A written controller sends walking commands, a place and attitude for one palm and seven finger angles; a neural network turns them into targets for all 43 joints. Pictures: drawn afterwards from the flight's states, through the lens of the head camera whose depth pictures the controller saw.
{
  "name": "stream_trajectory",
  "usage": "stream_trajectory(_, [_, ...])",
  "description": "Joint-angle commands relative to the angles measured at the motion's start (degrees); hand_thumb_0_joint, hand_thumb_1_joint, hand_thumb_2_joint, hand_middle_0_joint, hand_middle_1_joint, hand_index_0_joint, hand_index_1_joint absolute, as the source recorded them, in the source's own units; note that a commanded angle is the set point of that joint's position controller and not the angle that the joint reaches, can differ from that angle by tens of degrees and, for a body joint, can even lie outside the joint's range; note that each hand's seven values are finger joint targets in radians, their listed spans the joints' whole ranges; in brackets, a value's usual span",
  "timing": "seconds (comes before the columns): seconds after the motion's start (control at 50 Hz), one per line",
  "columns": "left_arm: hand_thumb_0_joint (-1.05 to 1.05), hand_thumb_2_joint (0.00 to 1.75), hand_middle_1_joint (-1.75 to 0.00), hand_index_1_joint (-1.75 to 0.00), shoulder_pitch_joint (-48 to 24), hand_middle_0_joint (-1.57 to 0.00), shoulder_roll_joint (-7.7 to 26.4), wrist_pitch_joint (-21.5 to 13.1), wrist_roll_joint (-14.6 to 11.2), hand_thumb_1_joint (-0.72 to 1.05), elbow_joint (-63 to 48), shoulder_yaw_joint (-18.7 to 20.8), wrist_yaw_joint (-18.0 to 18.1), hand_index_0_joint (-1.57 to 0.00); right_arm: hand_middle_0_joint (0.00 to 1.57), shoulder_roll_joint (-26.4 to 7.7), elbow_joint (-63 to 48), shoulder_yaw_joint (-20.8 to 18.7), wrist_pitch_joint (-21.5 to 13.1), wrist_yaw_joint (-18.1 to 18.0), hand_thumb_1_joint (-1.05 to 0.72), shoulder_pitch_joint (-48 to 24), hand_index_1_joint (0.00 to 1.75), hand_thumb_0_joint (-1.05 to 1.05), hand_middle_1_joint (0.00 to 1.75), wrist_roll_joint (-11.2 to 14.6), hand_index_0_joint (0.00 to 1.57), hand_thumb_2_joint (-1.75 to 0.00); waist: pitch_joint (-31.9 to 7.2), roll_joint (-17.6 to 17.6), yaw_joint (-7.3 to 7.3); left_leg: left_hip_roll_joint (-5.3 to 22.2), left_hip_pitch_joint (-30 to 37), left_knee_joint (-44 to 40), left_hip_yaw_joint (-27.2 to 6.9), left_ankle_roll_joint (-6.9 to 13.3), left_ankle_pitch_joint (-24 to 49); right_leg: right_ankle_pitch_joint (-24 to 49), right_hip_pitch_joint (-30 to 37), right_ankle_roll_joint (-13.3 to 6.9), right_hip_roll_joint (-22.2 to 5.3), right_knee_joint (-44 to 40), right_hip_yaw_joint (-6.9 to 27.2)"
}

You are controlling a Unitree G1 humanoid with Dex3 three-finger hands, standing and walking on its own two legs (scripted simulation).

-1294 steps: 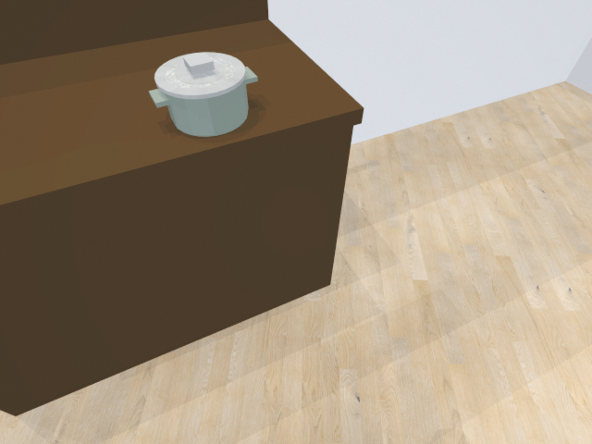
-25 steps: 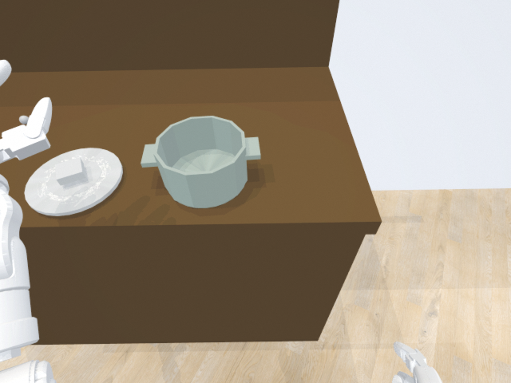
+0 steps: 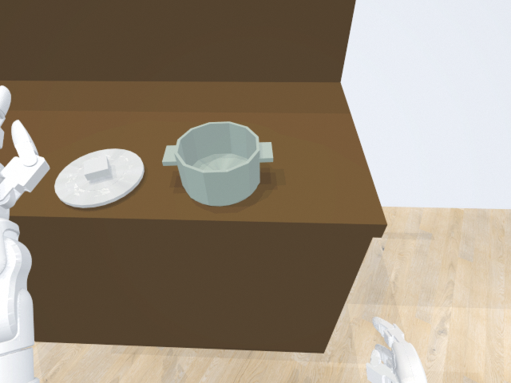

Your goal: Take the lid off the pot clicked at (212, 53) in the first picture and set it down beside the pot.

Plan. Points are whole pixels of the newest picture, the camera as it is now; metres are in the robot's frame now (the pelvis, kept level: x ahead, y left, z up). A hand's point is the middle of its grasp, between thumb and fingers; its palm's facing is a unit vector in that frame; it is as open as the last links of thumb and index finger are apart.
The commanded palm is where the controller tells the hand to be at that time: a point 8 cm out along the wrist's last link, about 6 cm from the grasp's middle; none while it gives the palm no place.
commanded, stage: draw the hand back to the body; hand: left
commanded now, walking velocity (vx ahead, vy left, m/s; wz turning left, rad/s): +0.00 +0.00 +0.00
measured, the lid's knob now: (97, 168) +0.47 +0.40 +0.06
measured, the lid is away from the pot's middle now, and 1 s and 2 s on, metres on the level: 0.26 0.26 0.26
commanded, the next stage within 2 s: step back with the hand held close in 0.66 s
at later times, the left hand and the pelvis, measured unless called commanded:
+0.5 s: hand (18, 226) +0.18 +0.25 +0.25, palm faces +0.51 -0.80 -0.31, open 7.4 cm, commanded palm +0.12 +0.29 +0.25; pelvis -0.01 +0.01 +0.00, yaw +0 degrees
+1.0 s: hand (28, 230) +0.18 +0.25 +0.24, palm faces +0.44 -0.78 -0.44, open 7.4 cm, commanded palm +0.11 +0.30 +0.25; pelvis -0.02 +0.02 +0.00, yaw -1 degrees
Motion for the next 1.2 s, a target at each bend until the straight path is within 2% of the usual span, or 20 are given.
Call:
stream_trajectory(0.0, [0.00, 0.90, -0.30, -0.30, -11.4, -0.20, 13.1, -4.1, 0.3, 0.90, -17.1, 4.6, 0.4, -0.20, 0.20, -6.2, -8.8, -2.5, -3.8, -0.5, -0.90, -7.9, 0.30, 0.00, 0.30, -0.2, 0.20, -0.90, -9.6, 3.4, -0.53, -1.3, 0.7, -2.4, 2.4, 2.7, 14.3, 12.8, 3.8, -2.1, 0.4, -1.1, -2.4])
stream_trajectory(0.08, [0.00, 0.90, -0.30, -0.30, -5.4, -0.20, 12.4, -3.7, 0.2, 0.90, -15.9, 5.4, 0.6, -0.20, 0.20, -6.3, -8.4, -2.8, -4.0, -0.4, -0.90, -7.3, 0.30, 0.00, 0.30, -0.6, 0.20, -0.90, -7.4, -1.4, -0.20, -1.1, -1.1, -2.9, 2.0, 2.7, 12.8, 10.8, 3.3, -2.0, 0.5, -1.4, -2.8])
stream_trajectory(0.14, [0.00, 0.90, -0.30, -0.30, -4.5, -0.20, 11.2, -4.6, 0.4, 0.90, -22.0, 3.9, 0.3, -0.20, 0.20, -6.1, -9.0, -2.7, -4.5, -0.2, -0.90, -8.0, 0.30, 0.00, 0.30, -0.6, 0.20, -0.90, -7.4, 2.1, -0.27, -1.2, -0.6, -2.9, 1.7, 2.6, 12.2, 9.8, 2.9, -2.1, 0.3, -1.5, -2.7])
stream_trajectory(0.22, [0.00, 0.90, -0.30, -0.30, 0.3, -0.20, 11.4, -4.9, 0.6, 0.90, -25.9, 4.6, 0.5, -0.20, 0.20, -6.0, -9.0, -2.9, -5.0, 0.0, -0.90, -7.8, 0.30, 0.00, 0.30, -0.9, 0.20, -0.90, -7.4, 2.5, -0.06, -1.1, -0.6, -2.5, 1.6, 2.4, 12.6, 10.1, 2.9, -2.2, 0.2, -1.3, -2.6])
stream_trajectory(0.28, [0.00, 0.90, -0.30, -0.30, 5.9, -0.20, 10.6, -4.5, 0.4, 0.90, -24.3, 5.3, 0.4, -0.20, 0.20, -5.9, -8.8, -3.1, -4.9, 0.1, -0.90, -7.1, 0.30, 0.00, 0.30, -1.0, 0.20, -0.90, -5.4, -1.1, 0.09, -0.9, -1.8, -2.5, 1.7, 2.6, 11.9, 9.4, 2.3, -2.0, 0.2, -1.7, -2.8])
stream_trajectory(0.32, [0.00, 0.90, -0.30, -0.30, 4.7, -0.20, 9.7, -5.0, 0.7, 0.90, -28.8, 3.6, 0.2, -0.20, 0.20, -5.8, -9.4, -2.9, -5.2, 0.2, -0.90, -7.7, 0.30, 0.00, 0.30, -0.9, 0.20, -0.90, -4.9, 2.6, -0.21, -1.0, -1.7, -2.7, 1.4, 2.3, 10.4, 7.6, 1.6, -2.2, 0.1, -1.9, -2.7])
stream_trajectory(0.4, [0.00, 0.90, -0.30, -0.30, 12.8, -0.20, 10.1, -5.2, 0.9, 0.90, -30.9, 5.1, 0.5, -0.20, 0.20, -5.5, -9.8, -2.9, -5.9, 0.3, -0.90, -7.0, 0.30, 0.00, 0.30, -1.1, 0.20, -0.90, -4.9, 2.4, 0.49, -0.9, -1.7, -2.5, 1.0, 2.2, 9.9, 6.9, 1.7, -2.3, 0.2, -1.4, -2.9])
stream_trajectory(0.48, [0.00, 0.90, -0.30, -0.30, 15.0, -0.20, 9.0, -5.2, 1.1, 0.90, -32.7, 4.3, 0.5, -0.20, 0.20, -5.3, -10.0, -3.0, -6.0, 0.2, -0.90, -6.7, 0.30, 0.00, 0.30, -1.2, 0.20, -0.90, -4.0, 0.2, 0.32, -0.8, -2.4, -2.3, 1.0, 2.3, 9.1, 6.0, 1.0, -2.2, 0.2, -1.9, -2.8])
stream_trajectory(0.62, [0.00, 0.90, -0.30, -0.30, 14.0, -0.20, 8.2, -5.3, 1.6, 0.90, -33.3, 3.2, 0.8, -0.20, 0.20, -5.1, -9.7, -2.8, -6.7, -0.2, -0.90, -6.5, 0.30, 0.00, 0.30, -1.4, 0.20, -0.90, -3.3, 1.8, 0.05, -0.9, -1.8, -2.4, 0.7, 2.2, 7.4, 4.1, 0.0, -2.3, 0.0, -2.3, -2.8])
stream_trajectory(0.68, [0.00, 0.90, -0.30, -0.30, 15.0, -0.20, 8.9, -5.1, 1.5, 0.90, -32.6, 4.2, 0.9, -0.20, 0.20, -5.1, -9.6, -2.8, -6.5, -0.2, -0.90, -6.4, 0.30, 0.00, 0.30, -1.4, 0.20, -0.90, -3.0, -1.1, 0.32, -0.8, -2.3, -2.3, 0.6, 2.5, 8.0, 4.8, 0.5, -2.2, 0.1, -2.2, -2.7])
stream_trajectory(0.72, [0.00, 0.90, -0.30, -0.30, 14.2, -0.20, 8.9, -5.0, 1.5, 0.90, -32.9, 3.9, 0.9, -0.20, 0.20, -4.9, -9.8, -2.6, -6.5, -0.2, -0.90, -6.7, 0.30, 0.00, 0.30, -1.3, 0.20, -0.90, -2.9, 2.5, 0.33, -1.0, -2.2, -2.3, 0.6, 2.3, 7.2, 3.8, 0.2, -2.3, 0.0, -2.4, -2.6])
stream_trajectory(0.74, [0.00, 0.90, -0.30, -0.30, 14.3, -0.20, 8.2, -5.0, 1.6, 0.90, -33.2, 3.2, 0.9, -0.20, 0.20, -4.9, -9.7, -2.7, -6.6, -0.1, -0.90, -6.7, 0.30, 0.00, 0.30, -1.4, 0.20, -0.90, -2.6, 2.1, 0.16, -1.0, -2.3, -2.4, 0.6, 2.2, 7.2, 3.8, 0.2, -2.3, 0.0, -2.4, -2.7])
stream_trajectory(0.76, [0.00, 0.90, -0.30, -0.30, 6.6, -0.20, 18.0, -7.7, 2.5, 0.90, -37.0, 12.2, 2.0, -0.20, 0.20, -7.4, -13.0, -2.7, -4.9, 0.3, -0.90, -5.2, 0.30, 0.00, 0.30, -0.1, 0.20, -0.90, -0.5, 0.7, -2.34, -0.6, -5.7, 0.4, 0.9, 3.5, 2.5, 6.4, -5.9, -1.7, -2.4, -5.2, 4.6])
stream_trajectory(0.78, [0.00, 0.90, -0.30, -0.30, 12.7, -0.20, 13.2, -8.0, 2.4, 0.90, -31.3, 8.8, 1.8, -0.20, 0.20, -6.6, -12.1, -3.1, -3.8, 0.2, -0.90, -4.9, 0.30, 0.00, 0.30, -0.4, 0.20, -0.90, -1.5, -4.6, -2.74, -1.3, -6.0, 2.6, -0.5, 3.9, 3.1, 7.2, -5.7, -1.8, -3.8, -5.6, 4.8])
stream_trajectory(0.82, [0.00, 0.90, -0.30, -0.30, 17.4, -0.20, 10.8, -8.3, 2.8, 0.90, -30.1, 6.7, 1.3, -0.20, 0.20, -6.9, -12.7, -3.7, -2.2, 0.7, -0.90, -4.3, 0.30, 0.00, 0.30, -0.1, 0.20, -0.90, -3.1, -6.2, -3.39, -0.8, -5.4, 3.8, -0.4, 3.9, 6.4, 11.0, -6.3, -1.8, -4.7, -5.0, 4.8])
stream_trajectory(0.9, [0.00, 0.90, -0.30, -0.30, 23.6, -0.20, 11.6, -8.5, 2.8, 0.90, -33.4, 7.1, 1.4, -0.20, 0.20, -7.6, -14.5, -4.8, 0.1, 1.0, -0.90, -3.5, 0.30, 0.00, 0.30, 0.6, 0.20, -0.90, -9.7, -2.2, -3.78, 0.8, -4.6, 4.1, -0.1, 3.6, 17.0, 22.3, -2.8, -1.0, -5.2, -0.1, 3.0])
stream_trajectory(0.96, [0.00, 0.90, -0.30, -0.30, 27.2, -0.20, 13.7, -9.3, 2.6, 0.90, -37.2, 9.6, 1.7, -0.20, 0.20, -7.7, -16.2, -5.6, 1.2, 1.0, -0.90, -3.0, 0.30, 0.00, 0.30, 0.9, 0.20, -0.90, -12.5, -3.2, -3.69, 2.2, -6.0, 4.4, -0.8, 3.3, 23.2, 25.2, -1.2, -0.4, -4.6, 2.9, 1.8])
stream_trajectory(1.02, [0.00, 0.90, -0.30, -0.30, 30.4, -0.20, 15.1, -10.2, 2.3, 0.90, -40.6, 11.5, 2.2, -0.20, 0.20, -7.6, -17.0, -5.8, 1.4, 0.9, -0.90, -2.6, 0.30, 0.00, 0.30, 0.9, 0.20, -0.90, -13.4, 0.8, -3.61, 3.0, -7.5, 4.0, -1.9, 3.1, 26.2, 24.2, -1.4, -0.2, -4.1, 5.7, 0.9])
stream_trajectory(1.12, [0.00, 0.90, -0.30, -0.30, 31.3, -0.20, 15.4, -11.7, 2.0, 0.90, -42.4, 13.2, 3.1, -0.20, 0.20, -7.9, -17.3, -6.1, 0.1, 0.9, -0.90, -1.4, 0.30, 0.00, 0.30, 0.7, 0.20, -0.90, -11.2, 5.8, -3.49, 5.5, -14.9, 0.7, -4.0, 3.8, 20.4, 14.3, -2.0, 0.4, -2.1, 11.6, -0.6])
stream_trajectory(1.18, [0.00, 0.90, -0.30, -0.30, 28.5, -0.20, 14.6, -12.0, 2.1, 0.90, -40.1, 13.6, 3.7, -0.20, 0.20, -8.0, -16.9, -6.3, -1.4, 0.8, -0.90, -0.6, 0.30, 0.00, 0.30, 0.7, 0.20, -0.90, -8.0, 7.0, -3.91, 6.7, -24.4, -0.8, -4.5, 4.7, 5.6, 7.7, -0.8, 0.0, -2.1, 15.1, 0.0])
